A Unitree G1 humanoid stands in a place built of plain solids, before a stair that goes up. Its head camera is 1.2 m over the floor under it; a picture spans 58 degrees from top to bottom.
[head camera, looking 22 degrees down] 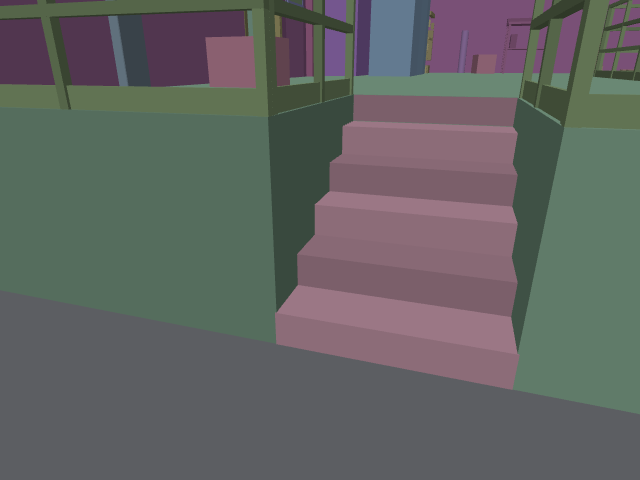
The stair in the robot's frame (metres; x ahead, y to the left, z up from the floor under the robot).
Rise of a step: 0.17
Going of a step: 0.28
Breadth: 1.02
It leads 17 degrees to the right of straight ahead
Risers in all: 6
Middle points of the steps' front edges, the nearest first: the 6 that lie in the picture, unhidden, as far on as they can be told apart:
1.53 -0.28 0.17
1.79 -0.37 0.34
2.06 -0.45 0.51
2.33 -0.53 0.68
2.59 -0.62 0.85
2.86 -0.70 1.02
